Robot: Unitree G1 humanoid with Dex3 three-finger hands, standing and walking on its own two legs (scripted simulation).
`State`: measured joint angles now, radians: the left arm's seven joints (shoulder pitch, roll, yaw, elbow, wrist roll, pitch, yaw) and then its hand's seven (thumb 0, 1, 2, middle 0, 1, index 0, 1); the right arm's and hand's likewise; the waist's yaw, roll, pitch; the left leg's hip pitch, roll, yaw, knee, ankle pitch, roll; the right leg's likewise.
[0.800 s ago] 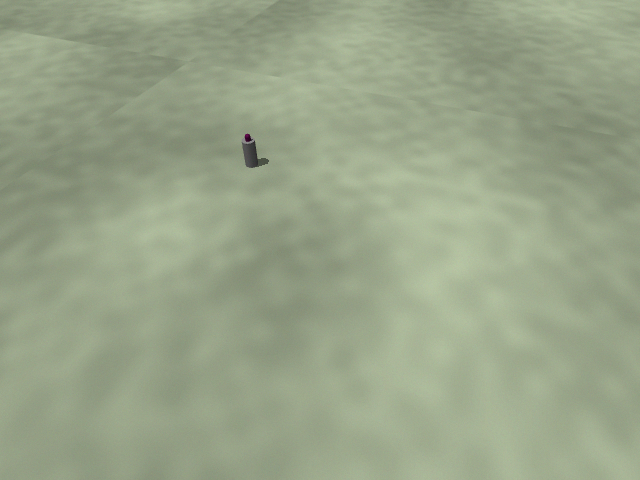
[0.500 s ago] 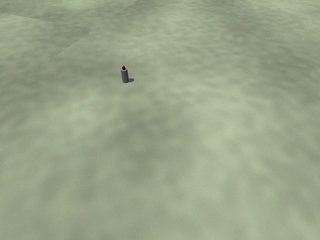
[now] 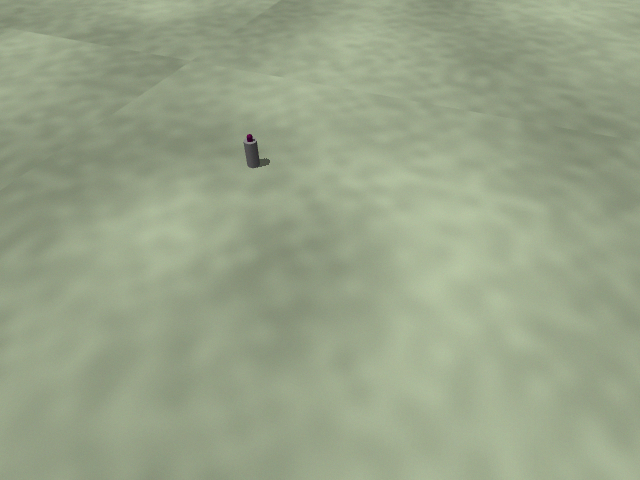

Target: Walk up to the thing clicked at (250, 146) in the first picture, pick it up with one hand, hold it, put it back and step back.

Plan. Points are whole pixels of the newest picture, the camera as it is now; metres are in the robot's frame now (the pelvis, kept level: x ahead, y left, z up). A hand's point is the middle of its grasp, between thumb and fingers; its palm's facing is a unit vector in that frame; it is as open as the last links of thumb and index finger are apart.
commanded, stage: stand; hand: left
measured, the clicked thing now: (251, 149) +1.79 +0.36 -0.69
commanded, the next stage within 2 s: walk up in 0.32 s
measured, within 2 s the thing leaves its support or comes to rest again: neither
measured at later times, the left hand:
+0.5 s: hand out of the picture +0.07 +0.29 -0.15, palm faces +0.06 -0.93 -0.35, open 7.4 cm
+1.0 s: hand (74, 397) +0.30 +0.40 -0.15, palm faces -0.01 -0.95 -0.31, open 7.4 cm
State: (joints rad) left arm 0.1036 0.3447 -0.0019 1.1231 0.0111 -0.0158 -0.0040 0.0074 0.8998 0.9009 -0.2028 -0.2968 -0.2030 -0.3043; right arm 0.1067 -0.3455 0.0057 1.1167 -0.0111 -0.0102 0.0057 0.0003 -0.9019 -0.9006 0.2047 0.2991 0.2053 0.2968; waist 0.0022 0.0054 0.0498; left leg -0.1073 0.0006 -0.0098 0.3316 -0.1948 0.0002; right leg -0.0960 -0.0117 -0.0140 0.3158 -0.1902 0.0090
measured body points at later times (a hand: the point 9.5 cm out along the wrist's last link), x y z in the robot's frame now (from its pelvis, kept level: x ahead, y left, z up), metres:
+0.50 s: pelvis +0.02 +0.01 -0.01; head +0.02 +0.01 +0.44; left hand +0.06 +0.34 -0.13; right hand +0.11 -0.31 -0.13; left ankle +0.02 +0.13 -0.72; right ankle -0.01 -0.12 -0.75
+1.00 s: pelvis +0.22 +0.12 +0.00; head +0.22 +0.15 +0.44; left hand +0.30 +0.45 -0.13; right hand +0.25 -0.20 -0.11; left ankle +0.17 +0.21 -0.75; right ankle +0.35 -0.04 -0.69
